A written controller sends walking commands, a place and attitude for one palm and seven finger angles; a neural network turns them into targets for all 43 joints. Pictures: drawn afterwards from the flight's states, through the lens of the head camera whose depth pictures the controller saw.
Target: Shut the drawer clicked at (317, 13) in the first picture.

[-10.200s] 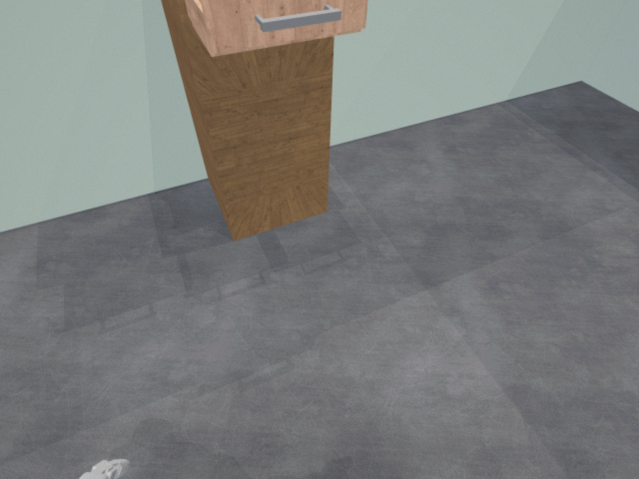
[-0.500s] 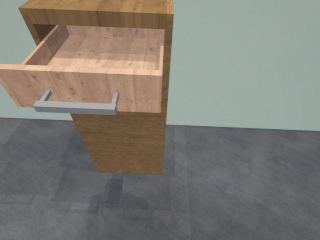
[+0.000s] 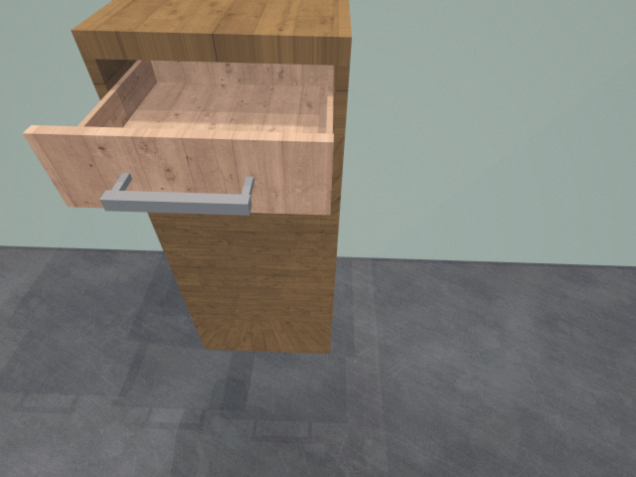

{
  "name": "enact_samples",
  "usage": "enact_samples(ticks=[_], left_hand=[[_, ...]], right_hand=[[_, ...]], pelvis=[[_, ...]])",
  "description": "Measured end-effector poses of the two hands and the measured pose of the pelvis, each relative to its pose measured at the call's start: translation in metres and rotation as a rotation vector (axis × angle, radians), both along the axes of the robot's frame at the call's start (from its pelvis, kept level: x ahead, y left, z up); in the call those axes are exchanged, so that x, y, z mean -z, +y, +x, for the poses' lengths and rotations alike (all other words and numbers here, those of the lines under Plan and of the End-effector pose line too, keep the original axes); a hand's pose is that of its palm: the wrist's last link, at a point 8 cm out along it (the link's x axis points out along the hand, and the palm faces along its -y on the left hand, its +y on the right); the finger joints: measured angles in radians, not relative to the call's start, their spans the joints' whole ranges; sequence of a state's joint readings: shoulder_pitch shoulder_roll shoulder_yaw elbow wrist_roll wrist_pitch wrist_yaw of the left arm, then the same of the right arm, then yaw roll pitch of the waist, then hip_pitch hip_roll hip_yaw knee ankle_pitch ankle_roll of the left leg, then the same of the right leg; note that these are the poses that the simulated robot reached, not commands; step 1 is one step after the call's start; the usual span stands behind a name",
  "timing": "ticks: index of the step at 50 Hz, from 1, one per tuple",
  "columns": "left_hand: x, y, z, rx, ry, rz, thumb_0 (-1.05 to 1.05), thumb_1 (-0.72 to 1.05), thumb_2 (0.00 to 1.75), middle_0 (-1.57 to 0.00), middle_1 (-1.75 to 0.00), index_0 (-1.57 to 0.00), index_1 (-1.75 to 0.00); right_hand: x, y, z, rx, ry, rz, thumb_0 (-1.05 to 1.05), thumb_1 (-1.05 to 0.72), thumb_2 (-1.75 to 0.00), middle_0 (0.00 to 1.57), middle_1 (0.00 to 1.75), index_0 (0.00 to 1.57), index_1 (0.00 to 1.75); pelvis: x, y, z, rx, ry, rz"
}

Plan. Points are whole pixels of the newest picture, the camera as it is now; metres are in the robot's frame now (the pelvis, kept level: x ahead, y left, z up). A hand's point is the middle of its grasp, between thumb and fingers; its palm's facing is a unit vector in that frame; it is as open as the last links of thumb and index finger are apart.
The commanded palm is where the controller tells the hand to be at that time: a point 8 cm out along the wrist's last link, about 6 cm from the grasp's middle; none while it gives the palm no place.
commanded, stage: look again from close up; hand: left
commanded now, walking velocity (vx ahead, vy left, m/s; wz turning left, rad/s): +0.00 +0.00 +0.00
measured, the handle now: (182, 192) +0.42 +0.21 +0.16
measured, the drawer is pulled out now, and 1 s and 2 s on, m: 0.22 0.22 0.22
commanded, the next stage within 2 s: shuffle to correct the standing spot in 0.04 s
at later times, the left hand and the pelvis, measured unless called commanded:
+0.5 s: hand out of the picture -0.02 +0.15 -0.19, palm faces +0.08 -0.99 -0.14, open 7.4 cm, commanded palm none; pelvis +0.02 -0.01 -0.01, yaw +0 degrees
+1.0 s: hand out of the picture +0.05 +0.18 -0.18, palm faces +0.00 -0.97 -0.23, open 7.4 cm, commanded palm none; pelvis +0.01 +0.00 -0.01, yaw +0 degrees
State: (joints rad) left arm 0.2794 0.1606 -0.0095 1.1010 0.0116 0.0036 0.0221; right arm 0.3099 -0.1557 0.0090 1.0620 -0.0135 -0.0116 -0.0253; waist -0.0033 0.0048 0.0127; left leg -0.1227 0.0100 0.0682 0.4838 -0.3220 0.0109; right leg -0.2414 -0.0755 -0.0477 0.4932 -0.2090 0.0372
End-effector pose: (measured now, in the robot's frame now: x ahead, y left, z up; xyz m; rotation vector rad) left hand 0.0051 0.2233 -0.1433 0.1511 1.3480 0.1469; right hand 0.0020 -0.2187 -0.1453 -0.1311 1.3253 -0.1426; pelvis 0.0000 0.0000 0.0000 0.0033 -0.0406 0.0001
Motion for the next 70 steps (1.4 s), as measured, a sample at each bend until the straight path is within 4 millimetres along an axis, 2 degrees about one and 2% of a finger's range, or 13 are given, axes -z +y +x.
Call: enact_samples(ticks=[10, 15, 20, 24, 27, 31, 34, 37, 46, 50, 57, 70], left_hand=[[0.0, -0.012, -0.026, -0.017, 0.052, -0.017, 0.01, 0.91, 0.9, -0.2, -0.3, -0.19, -0.3], [0.004, -0.02, -0.035, -0.03, 0.077, -0.032, 0.01, 0.91, 0.9, -0.2, -0.3, -0.2, -0.3], [0.008, -0.026, -0.037, -0.057, 0.095, -0.044, 0.01, 0.91, 0.9, -0.2, -0.3, -0.2, -0.3], [0.012, -0.027, -0.035, -0.083, 0.11, -0.057, 0.01, 0.91, 0.9, -0.2, -0.3, -0.2, -0.3], [0.015, -0.026, -0.029, -0.082, 0.132, -0.066, 0.01, 0.91, 0.9, -0.2, -0.3, -0.2, -0.3], [0.015, -0.024, -0.008, -0.064, 0.123, -0.058, 0.01, 0.91, 0.9, -0.2, -0.3, -0.2, -0.3], [0.012, -0.022, 0.011, -0.051, 0.086, -0.049, 0.01, 0.91, 0.9, -0.2, -0.3, -0.19, -0.3], [0.009, -0.014, 0.023, -0.034, 0.073, -0.018, 0.02, 0.93, 0.9, -0.2, -0.3, -0.2, -0.3], [0.0, 0.003, 0.041, 0.001, -0.025, 0.043, 0.02, 0.92, 0.9, -0.2, -0.3, -0.2, -0.3], [0.0, 0.007, 0.04, 0.025, -0.048, 0.038, 0.01, 0.91, 0.9, -0.2, -0.3, -0.2, -0.3], [-0.008, 0.007, 0.031, 0.04, -0.061, 0.038, 0.01, 0.91, 0.9, -0.2, -0.3, -0.2, -0.3], [-0.009, -0.011, -0.002, 0.015, 0.049, 0.025, 0.01, 0.91, 0.9, -0.2, -0.3, -0.2, -0.3]], right_hand=[[0.003, 0.007, -0.032, 0.016, 0.079, 0.03, 0.0, -0.91, -0.9, 0.2, 0.3, 0.2, 0.3], [0.007, 0.005, -0.044, 0.025, 0.122, 0.037, 0.0, -0.91, -0.9, 0.2, 0.3, 0.2, 0.3], [0.01, 0.0, -0.043, 0.029, 0.149, 0.033, 0.0, -0.91, -0.9, 0.2, 0.3, 0.2, 0.3], [0.01, -0.001, -0.032, 0.025, 0.151, 0.016, 0.0, -0.91, -0.9, 0.2, 0.3, 0.2, 0.3], [0.008, 0.002, -0.019, 0.03, 0.132, 0.003, 0.0, -0.91, -0.9, 0.2, 0.3, 0.2, 0.3], [0.009, 0.009, -0.004, 0.041, 0.115, 0.002, 0.0, -0.91, -0.9, 0.2, 0.3, 0.2, 0.3], [0.009, 0.014, 0.008, 0.046, 0.102, 0.011, 0.0, -0.91, -0.9, 0.2, 0.3, 0.2, 0.3], [0.008, 0.016, 0.018, 0.046, 0.086, 0.015, 0.0, -0.92, -0.9, 0.2, 0.3, 0.2, 0.3], [0.006, -0.004, 0.018, 0.048, 0.055, -0.004, 0.02, -0.93, -0.9, 0.2, 0.3, 0.2, 0.3], [0.003, -0.011, 0.021, 0.026, -0.013, -0.022, 0.01, -0.93, -0.9, 0.2, 0.3, 0.2, 0.3], [0.004, -0.01, 0.02, -0.005, -0.053, -0.003, 0.01, -0.92, -0.9, 0.2, 0.3, 0.2, 0.3], [0.009, -0.011, -0.012, 0.0, 0.067, 0.037, 0.0, -0.92, -0.9, 0.2, 0.3, 0.2, 0.3]], pelvis=[[-0.001, -0.004, -0.006, 0.0, -0.002, 0.004], [0.002, -0.007, -0.001, 0.003, 0.001, 0.004], [0.007, -0.01, 0.01, 0.001, 0.01, 0.0], [0.011, -0.008, 0.021, -0.006, 0.018, -0.007], [0.011, -0.004, 0.03, 0.002, 0.018, -0.002], [0.01, -0.002, 0.04, 0.011, 0.015, -0.007], [0.008, -0.002, 0.042, 0.011, 0.017, -0.007], [0.005, -0.003, 0.041, 0.009, 0.019, -0.005], [0.004, -0.004, 0.022, 0.006, 0.028, -0.009], [0.006, -0.001, 0.011, 0.006, 0.019, -0.004], [0.003, -0.001, 0.001, 0.013, 0.005, 0.004], [0.0, -0.014, 0.004, 0.015, 0.022, 0.012]])
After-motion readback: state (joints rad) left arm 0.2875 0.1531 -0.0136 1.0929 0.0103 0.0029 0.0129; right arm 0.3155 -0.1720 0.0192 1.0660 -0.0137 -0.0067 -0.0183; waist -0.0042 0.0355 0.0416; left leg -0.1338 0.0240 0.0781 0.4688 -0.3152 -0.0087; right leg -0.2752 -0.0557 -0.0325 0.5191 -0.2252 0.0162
